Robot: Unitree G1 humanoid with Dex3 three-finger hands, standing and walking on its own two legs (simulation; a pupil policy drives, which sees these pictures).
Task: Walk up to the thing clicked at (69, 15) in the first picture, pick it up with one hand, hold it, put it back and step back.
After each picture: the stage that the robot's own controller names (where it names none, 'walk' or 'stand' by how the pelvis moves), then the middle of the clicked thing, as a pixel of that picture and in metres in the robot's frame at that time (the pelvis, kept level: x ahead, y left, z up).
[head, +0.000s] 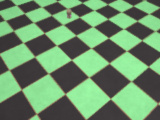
stand; (69, 14) +1.95 +0.12 -0.72
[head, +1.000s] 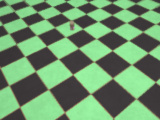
walk; (72, 26) +1.82 +0.21 -0.72
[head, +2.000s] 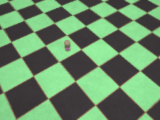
walk; (67, 45) +1.21 +0.18 -0.71
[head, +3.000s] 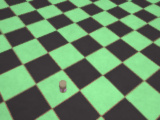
walk; (62, 86) +0.76 +0.14 -0.70
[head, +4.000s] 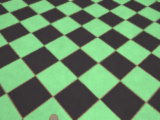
walk; out of the picture +0.45 +0.17 -0.71
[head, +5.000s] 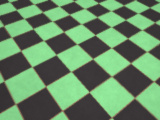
stand; out of the picture +0.34 +0.13 -0.71
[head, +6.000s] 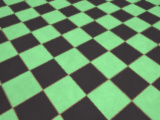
stand; out of the picture +0.33 +0.15 -0.72
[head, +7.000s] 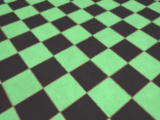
stand; out of the picture +0.33 +0.15 -0.73
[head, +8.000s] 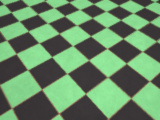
stand; out of the picture +0.32 +0.16 -0.73
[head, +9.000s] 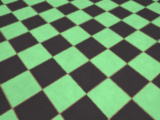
stand; out of the picture +0.32 +0.15 -0.73
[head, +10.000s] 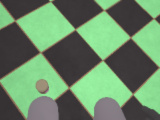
go down; (42, 87) +0.38 +0.17 -0.46
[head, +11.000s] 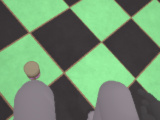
go down; (32, 71) +0.41 +0.20 -0.32
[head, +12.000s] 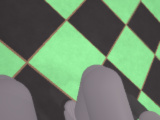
close in; out of the picture +0.38 +0.24 -0.23
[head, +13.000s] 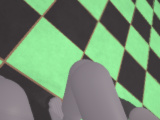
close; out of the picture +0.39 +0.25 -0.21
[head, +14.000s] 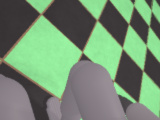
lift; out of the picture +0.38 +0.26 -0.22
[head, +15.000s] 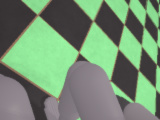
lift; out of the picture +0.37 +0.26 -0.23
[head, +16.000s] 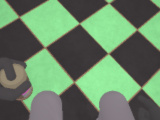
lift; (17, 83) +0.31 +0.21 -0.03
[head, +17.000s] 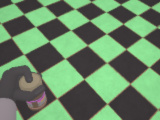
hold; (34, 92) +0.32 +0.17 +0.00
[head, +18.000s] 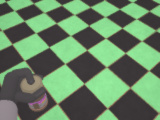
hold; (35, 93) +0.32 +0.17 +0.00
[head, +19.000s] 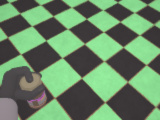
crouch; (34, 91) +0.33 +0.17 -0.03
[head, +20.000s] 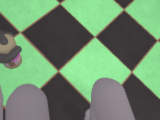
lower; (8, 52) +0.44 +0.21 -0.10
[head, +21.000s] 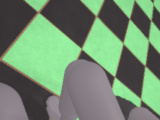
lower; out of the picture +0.40 +0.28 -0.22
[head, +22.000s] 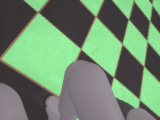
lower; out of the picture +0.40 +0.29 -0.22
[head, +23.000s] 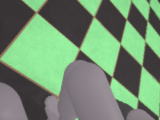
lower; out of the picture +0.39 +0.29 -0.22
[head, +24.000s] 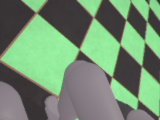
lower; out of the picture +0.39 +0.29 -0.22
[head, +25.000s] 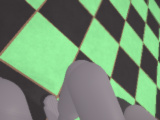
open; out of the picture +0.38 +0.27 -0.22
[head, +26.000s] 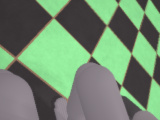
stand; out of the picture +0.38 +0.27 -0.23
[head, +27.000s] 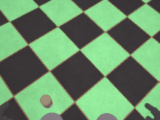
stand; (46, 101) +0.38 +0.19 -0.55
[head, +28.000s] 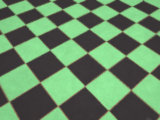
stand; out of the picture +0.36 +0.17 -0.66
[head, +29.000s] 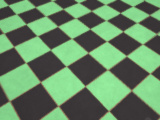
stand; out of the picture +0.35 +0.17 -0.67
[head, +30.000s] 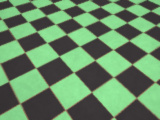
stand; out of the picture +0.37 +0.15 -0.72
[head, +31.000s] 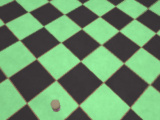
walk; (55, 105) +0.43 +0.15 -0.70
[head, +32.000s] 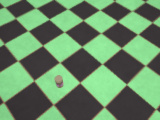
walk; (59, 81) +0.68 +0.19 -0.70
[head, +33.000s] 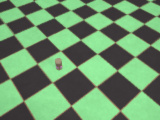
stand; (58, 64) +0.99 +0.22 -0.70
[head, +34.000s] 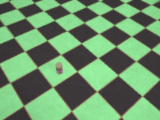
stand; (59, 68) +0.95 +0.20 -0.72
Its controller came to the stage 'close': yes
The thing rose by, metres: 0.70
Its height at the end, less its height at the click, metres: +0.00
